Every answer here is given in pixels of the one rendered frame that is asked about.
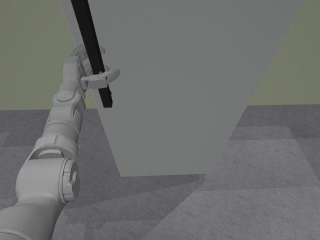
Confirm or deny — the robot left upper arm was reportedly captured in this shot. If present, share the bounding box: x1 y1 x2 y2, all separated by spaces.
0 157 81 240

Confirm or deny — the fridge door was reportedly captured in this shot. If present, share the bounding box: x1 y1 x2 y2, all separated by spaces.
60 0 304 177

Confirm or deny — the left robot forearm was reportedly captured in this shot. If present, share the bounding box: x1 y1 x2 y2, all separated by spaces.
15 81 86 200

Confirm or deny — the handle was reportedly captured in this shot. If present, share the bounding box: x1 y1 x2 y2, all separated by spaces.
71 0 113 108

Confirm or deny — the left robot hand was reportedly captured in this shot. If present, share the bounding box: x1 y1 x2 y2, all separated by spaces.
62 43 120 93

